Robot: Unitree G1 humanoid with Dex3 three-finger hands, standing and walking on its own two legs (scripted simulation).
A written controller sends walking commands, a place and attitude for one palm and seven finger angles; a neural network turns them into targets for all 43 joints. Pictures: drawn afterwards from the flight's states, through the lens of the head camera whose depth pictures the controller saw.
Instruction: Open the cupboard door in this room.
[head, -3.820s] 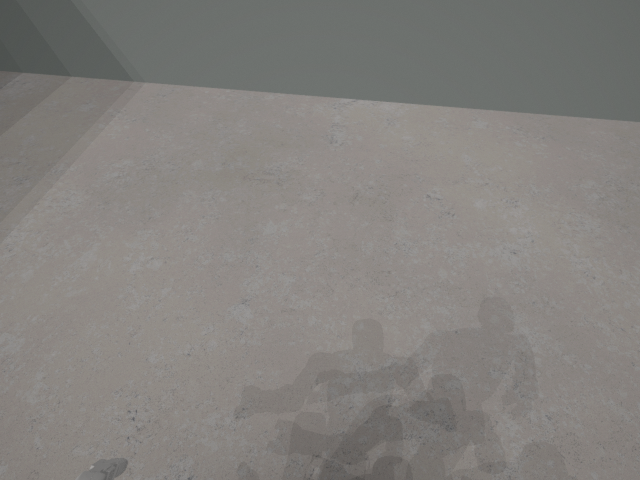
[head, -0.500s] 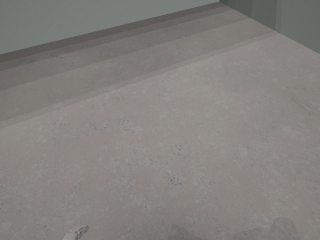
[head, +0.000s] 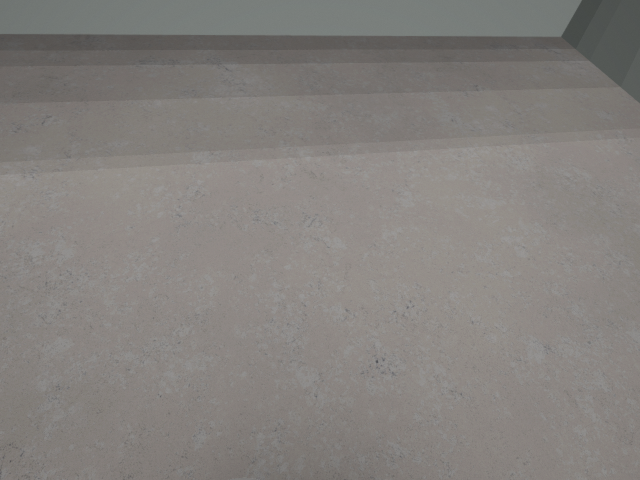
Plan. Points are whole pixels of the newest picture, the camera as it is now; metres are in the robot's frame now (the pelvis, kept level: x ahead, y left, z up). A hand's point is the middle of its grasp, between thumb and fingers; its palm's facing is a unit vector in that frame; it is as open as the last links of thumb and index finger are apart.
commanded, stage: turn or walk to find it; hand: left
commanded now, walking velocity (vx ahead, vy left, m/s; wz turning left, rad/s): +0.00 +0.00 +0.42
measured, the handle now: out of the picture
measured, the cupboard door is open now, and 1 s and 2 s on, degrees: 0 0 0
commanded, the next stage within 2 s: none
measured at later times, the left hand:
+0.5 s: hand out of the picture +0.06 +0.19 -0.14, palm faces +0.20 -0.94 -0.27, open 7.4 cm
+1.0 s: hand out of the picture -0.14 +0.20 -0.18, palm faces +0.47 -0.85 -0.25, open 7.4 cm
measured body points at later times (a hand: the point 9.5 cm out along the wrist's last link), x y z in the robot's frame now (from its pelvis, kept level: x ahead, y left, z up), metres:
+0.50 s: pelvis -0.02 -0.02 +0.01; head +0.01 -0.04 +0.45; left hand +0.05 +0.24 -0.12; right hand +0.05 -0.26 -0.15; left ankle +0.01 +0.09 -0.73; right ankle -0.01 -0.14 -0.73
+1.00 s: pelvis -0.05 +0.00 +0.00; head -0.04 +0.04 +0.45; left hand -0.16 +0.25 -0.16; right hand +0.16 -0.18 -0.12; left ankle -0.09 +0.10 -0.73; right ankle -0.02 -0.14 -0.69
